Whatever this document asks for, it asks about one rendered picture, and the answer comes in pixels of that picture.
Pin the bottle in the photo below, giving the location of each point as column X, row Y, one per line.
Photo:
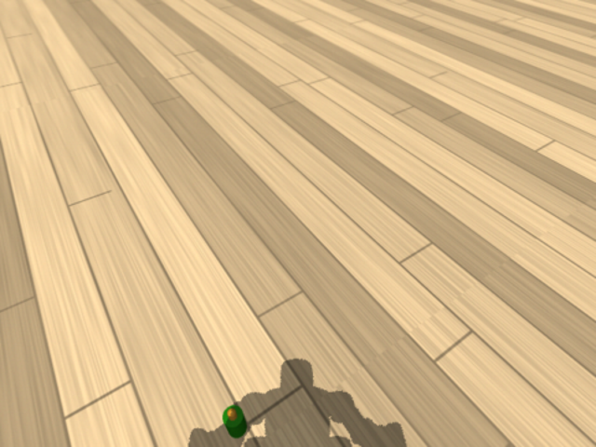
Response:
column 234, row 421

